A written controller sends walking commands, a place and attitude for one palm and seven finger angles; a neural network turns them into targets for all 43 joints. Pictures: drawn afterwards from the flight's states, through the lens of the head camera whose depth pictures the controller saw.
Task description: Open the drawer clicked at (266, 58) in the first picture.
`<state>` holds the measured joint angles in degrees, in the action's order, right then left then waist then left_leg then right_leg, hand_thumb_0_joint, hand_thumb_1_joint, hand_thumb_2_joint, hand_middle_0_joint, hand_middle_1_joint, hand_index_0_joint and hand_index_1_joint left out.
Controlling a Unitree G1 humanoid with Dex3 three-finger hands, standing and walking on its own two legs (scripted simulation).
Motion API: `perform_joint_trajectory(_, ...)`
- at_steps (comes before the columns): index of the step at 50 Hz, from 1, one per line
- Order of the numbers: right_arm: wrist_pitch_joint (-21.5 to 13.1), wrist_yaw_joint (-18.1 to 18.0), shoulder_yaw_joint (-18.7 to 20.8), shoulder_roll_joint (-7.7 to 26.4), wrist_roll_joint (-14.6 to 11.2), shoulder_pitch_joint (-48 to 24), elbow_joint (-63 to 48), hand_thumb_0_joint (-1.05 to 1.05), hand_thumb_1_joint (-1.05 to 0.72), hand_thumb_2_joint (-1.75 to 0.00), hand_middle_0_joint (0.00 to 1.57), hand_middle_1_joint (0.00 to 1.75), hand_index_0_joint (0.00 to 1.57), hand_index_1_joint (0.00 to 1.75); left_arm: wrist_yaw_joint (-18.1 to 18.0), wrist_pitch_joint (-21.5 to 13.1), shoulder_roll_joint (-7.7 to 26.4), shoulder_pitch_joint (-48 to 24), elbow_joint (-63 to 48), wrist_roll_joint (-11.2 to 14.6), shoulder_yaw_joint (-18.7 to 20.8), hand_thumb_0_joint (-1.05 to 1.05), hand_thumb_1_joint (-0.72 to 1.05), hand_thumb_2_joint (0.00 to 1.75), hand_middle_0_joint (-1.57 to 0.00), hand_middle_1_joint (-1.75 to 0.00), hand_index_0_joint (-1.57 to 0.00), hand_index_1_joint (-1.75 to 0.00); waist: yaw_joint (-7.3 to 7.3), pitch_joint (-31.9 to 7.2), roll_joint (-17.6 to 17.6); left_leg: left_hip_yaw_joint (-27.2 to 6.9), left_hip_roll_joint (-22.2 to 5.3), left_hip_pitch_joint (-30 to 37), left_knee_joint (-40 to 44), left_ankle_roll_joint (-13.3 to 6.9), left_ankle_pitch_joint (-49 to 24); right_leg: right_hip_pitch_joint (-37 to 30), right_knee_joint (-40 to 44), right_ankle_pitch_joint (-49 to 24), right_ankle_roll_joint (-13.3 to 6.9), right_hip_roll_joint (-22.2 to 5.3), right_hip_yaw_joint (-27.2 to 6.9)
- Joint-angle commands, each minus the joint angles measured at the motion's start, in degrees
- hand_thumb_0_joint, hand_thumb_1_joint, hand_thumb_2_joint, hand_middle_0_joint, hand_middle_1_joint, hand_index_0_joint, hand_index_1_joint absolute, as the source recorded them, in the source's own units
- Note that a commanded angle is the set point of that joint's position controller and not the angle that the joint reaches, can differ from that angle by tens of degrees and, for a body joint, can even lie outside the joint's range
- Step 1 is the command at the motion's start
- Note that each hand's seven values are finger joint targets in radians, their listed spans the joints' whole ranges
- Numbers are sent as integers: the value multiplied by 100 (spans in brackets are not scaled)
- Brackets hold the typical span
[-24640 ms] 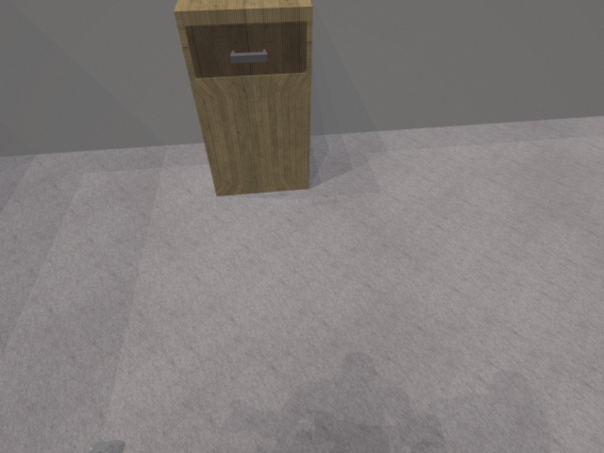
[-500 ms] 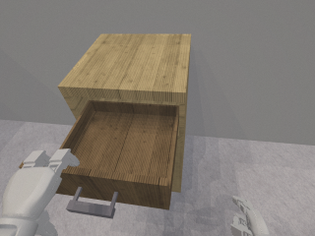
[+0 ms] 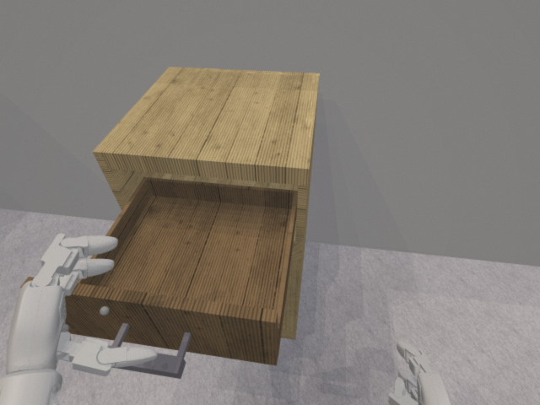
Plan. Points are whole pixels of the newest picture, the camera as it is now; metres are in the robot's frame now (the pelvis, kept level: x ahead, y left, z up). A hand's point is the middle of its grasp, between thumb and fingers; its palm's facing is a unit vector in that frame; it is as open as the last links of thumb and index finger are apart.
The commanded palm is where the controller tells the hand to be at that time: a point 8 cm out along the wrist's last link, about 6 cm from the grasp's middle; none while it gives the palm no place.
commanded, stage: draw the hand back to the body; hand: left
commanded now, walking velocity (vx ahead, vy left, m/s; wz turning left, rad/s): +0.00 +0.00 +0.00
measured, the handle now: (149, 347) +0.22 +0.24 -0.08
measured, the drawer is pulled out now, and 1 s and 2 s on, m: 0.30 0.30 0.30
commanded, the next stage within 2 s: step back with the hand held close in 0.76 s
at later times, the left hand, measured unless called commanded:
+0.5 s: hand (87, 306) +0.17 +0.22 +0.16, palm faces +0.39 -0.82 -0.42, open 9.1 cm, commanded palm +0.12 +0.26 +0.17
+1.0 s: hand (82, 298) +0.18 +0.23 +0.16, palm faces +0.39 -0.80 -0.46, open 7.4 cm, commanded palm +0.12 +0.27 +0.17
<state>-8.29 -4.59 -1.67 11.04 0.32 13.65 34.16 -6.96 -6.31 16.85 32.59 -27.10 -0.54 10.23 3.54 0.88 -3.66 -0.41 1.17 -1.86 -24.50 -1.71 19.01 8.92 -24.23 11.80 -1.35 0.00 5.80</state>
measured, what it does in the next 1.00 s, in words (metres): stands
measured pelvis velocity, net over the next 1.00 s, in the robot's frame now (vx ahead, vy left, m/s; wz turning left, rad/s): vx -0.02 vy -0.01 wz -0.01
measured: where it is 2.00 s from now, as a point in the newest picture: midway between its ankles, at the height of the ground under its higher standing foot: outside the picture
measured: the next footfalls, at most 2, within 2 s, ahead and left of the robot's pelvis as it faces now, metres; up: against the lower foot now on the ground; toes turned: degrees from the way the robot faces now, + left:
right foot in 1.88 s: -0.09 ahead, -0.13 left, +0.00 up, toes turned -6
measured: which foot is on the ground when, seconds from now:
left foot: down 0.00-1.00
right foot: down 0.00-1.00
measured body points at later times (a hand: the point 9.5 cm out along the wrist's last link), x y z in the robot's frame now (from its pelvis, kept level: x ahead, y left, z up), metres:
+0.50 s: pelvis -0.01 -0.02 +0.00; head -0.02 -0.04 +0.45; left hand +0.14 +0.26 +0.18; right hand +0.18 -0.23 -0.08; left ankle -0.06 +0.10 -0.74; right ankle +0.02 -0.11 -0.74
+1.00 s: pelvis -0.02 -0.01 +0.00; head +0.00 -0.03 +0.45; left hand +0.15 +0.27 +0.19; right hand +0.17 -0.23 -0.09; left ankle -0.06 +0.10 -0.74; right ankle +0.02 -0.11 -0.74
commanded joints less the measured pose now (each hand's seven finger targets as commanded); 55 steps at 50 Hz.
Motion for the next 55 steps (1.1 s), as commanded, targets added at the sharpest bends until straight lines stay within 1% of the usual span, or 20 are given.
perform_joint_trajectory(1, -464, -1, 193, 572, -7, -850, -874, 0, -90, -90, 20, 30, 20, 30, -95, -486, 987, -421, -1226, 202, 894, 0, -5, 50, -27, -91, -27, -91, -4, -43, -261, -140, -334, -806, 522, 200, -1801, -647, 361, -814, -110, -229, -266)
perform_joint_trajectory(8, -438, 54, 288, 587, -31, -966, -794, 0, -90, -90, 20, 30, 20, 30, 5, -525, 937, -225, -1037, 313, 1054, 0, 20, 60, -25, -75, -25, -75, -17, -304, 216, -90, -332, -733, 456, 92, -1850, -743, 424, -1093, -76, -207, -356)
perform_joint_trajectory(13, -449, 49, 288, 633, -57, -981, -794, 0, -90, -90, 20, 30, 20, 30, -36, -560, 1101, -477, -1335, 328, 1154, 0, 37, 68, -24, -64, -24, -64, -38, -408, -157, -77, -292, -656, 465, 86, -1650, -693, 466, -904, -62, -222, -406)
perform_joint_trajectory(17, -416, 26, 313, 598, -66, -975, -765, 0, -90, -90, 20, 30, 20, 30, -61, -537, 1066, -342, -1142, 353, 1215, 0, 51, 74, -23, -55, -23, -55, -25, -417, 199, -45, -297, -647, 476, 51, -1618, -704, 466, -911, -21, -231, -403)
perform_joint_trajectory(19, -405, 10, 309, 611, -78, -1027, -763, 0, -90, -90, 20, 30, 20, 30, -57, -548, 1098, -516, -1133, 347, 1234, 0, 58, 76, -22, -50, -22, -50, -40, -212, 119, -47, -291, -680, 500, 34, -1407, -560, 563, -659, -23, -232, -449)
perform_joint_trajectory(23, -439, 14, 304, 613, -84, -1040, -755, 0, -90, -90, 20, 30, 20, 30, -81, -579, 1158, -546, -1230, 348, 1305, 0, 73, 82, -21, -41, -21, -41, -16, -273, -180, -63, -257, -662, 502, 48, -1322, -580, 603, -525, -44, -239, -485)
perform_joint_trajectory(27, -439, 26, 324, 600, -80, -1036, -758, 0, -90, -90, 20, 30, 20, 30, -74, -566, 1088, -418, -1105, 360, 1263, 0, 87, 88, -20, -32, -20, -32, -2, -351, 183, -41, -274, -659, 491, 7, -1376, -636, 558, -578, -3, -245, -454)
perform_joint_trajectory(28, -443, 31, 321, 608, -86, -1076, -743, 0, -90, -90, 20, 30, 20, 30, -61, -553, 1062, -467, -1101, 343, 1219, 0, 90, 90, -20, -30, -20, -30, -23, -212, -33, -40, -259, -675, 497, 25, -1331, -545, 621, -526, -22, -238, -494)
perform_joint_trajectory(29, -444, 31, 308, 592, -87, -1068, -726, 0, -90, -90, 20, 30, 20, 30, -62, -557, 1034, -487, -1055, 345, 1198, 0, 90, 90, -20, -30, -20, -30, -30, -143, -80, -42, -266, -698, 524, 34, -1267, -511, 615, -457, -22, -243, -456)
perform_joint_trajectory(31, -436, 21, 322, 593, -78, -1061, -749, 0, -90, -90, 20, 30, 20, 30, -80, -562, 1116, -442, -1030, 356, 1301, 0, 90, 90, -20, -30, -20, -30, 1, -295, 274, -64, -268, -704, 515, 4, -1281, -618, 592, -450, 1, -236, -453)
perform_joint_trajectory(35, -438, 27, 316, 578, -90, -1066, -728, 0, -90, -90, 20, 30, 20, 30, -83, -564, 1076, -445, -1074, 345, 1262, 0, 90, 90, -20, -30, -20, -30, -13, -283, -59, -49, -262, -668, 523, 26, -1271, -579, 601, -436, -15, -241, -476)
perform_joint_trajectory(37, -451, 30, 319, 582, -78, -1058, -742, 0, -90, -90, 20, 30, 20, 30, -98, -561, 1122, -448, -1120, 349, 1294, 0, 90, 90, -20, -30, -20, -30, 0, -379, 144, -63, -264, -657, 502, 17, -1298, -632, 587, -457, -1, -242, -464)
perform_joint_trajectory(42, -454, 33, 322, 585, -75, -1053, -725, 0, -90, -90, 20, 30, 20, 30, -102, -561, 1111, -448, -1112, 342, 1291, 0, 90, 90, -20, -30, -20, -30, -2, -383, 101, -63, -255, -652, 509, 18, -1385, -654, 566, -584, -6, -242, -463)
perform_joint_trajectory(43, -460, 39, 322, 604, -84, -1080, -723, 0, -90, -90, 20, 30, 20, 30, -97, -567, 1109, -520, -1197, 317, 1273, 0, 90, 90, -20, -30, -20, -30, -14, -368, -84, -70, -242, -635, 507, 44, -1417, -624, 584, -598, -23, -224, -482)
perform_joint_trajectory(44, -308, -18, 295, 699, -119, -917, -937, 0, -90, -90, 20, 30, 20, 30, -182, -849, 1780, -1253, -1684, 303, 2094, 0, 90, 90, -20, -30, -20, -30, -262, 556, 314, -296, -327, -1169, 397, -14, -754, 188, 908, -606, -60, -554, -1239)
perform_joint_trajectory(45, -209, -7, 311, 598, -73, -859, -786, 0, -90, -90, 20, 30, 20, 30, -130, -859, 1272, -701, -1093, 241, 1736, 0, 90, 90, -20, -30, -20, -30, -307, 348, 724, -323, -306, -1062, 251, -46, -503, 283, 995, -259, -90, -711, -1222)
perform_joint_trajectory(46, -138, 24, 348, 623, -89, -871, -844, 0, -90, -90, 20, 30, 20, 30, -109, -832, 1160, -339, -976, 208, 1651, 0, 90, 90, -20, -30, -20, -30, -304, 34, 853, -228, -272, -892, 80, -80, -550, 302, 1001, -195, -92, -793, -1260)
perform_joint_trajectory(47, -93, 50, 355, 652, -103, -886, -881, 0, -90, -90, 20, 30, 20, 30, -86, -845, 1081, -202, -1100, 202, 1543, 0, 90, 90, -20, -30, -20, -30, -316, -203, 693, -178, -258, -811, -30, -100, -642, 307, 933, -277, -112, -868, -1238)
perform_joint_trajectory(50, -37, 55, 400, 685, -71, -898, -972, 0, -90, -90, 20, 30, 20, 30, -125, -928, 1145, 204, -1432, 189, 1635, 0, 90, 90, -20, -30, -20, -30, -301, -855, 125, -243, -366, -951, 176, -73, -1288, -248, 344, -1209, -108, -813, -1029)
perform_joint_trajectory(55, 98, 59, 507, 694, -111, -936, -1103, 0, -90, -90, 20, 30, 20, 30, -170, -913, 1326, 491, -1625, 219, 1830, 0, 90, 90, -20, -30, -20, -30, -333, -1140, 330, -423, -513, -1268, 53, 35, -2378, -516, -251, -2245, -82, -730, -792)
